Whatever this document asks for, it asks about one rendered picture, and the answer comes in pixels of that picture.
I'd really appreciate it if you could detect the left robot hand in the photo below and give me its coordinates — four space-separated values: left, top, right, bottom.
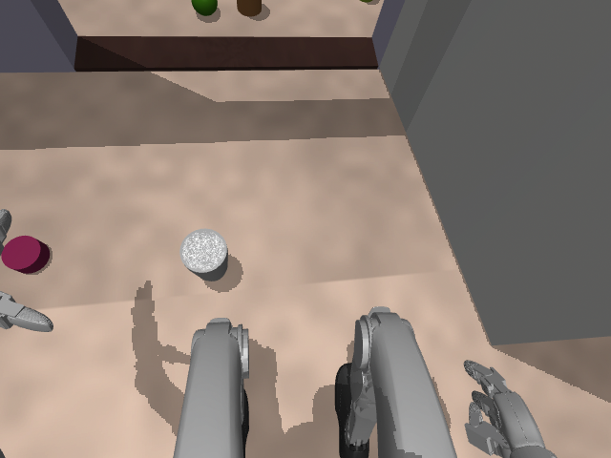
0 209 53 332

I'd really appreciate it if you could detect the right robot foot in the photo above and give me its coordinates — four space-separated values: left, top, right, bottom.
335 363 369 458

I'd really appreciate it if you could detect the right robot hand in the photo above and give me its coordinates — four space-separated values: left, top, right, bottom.
464 360 546 458

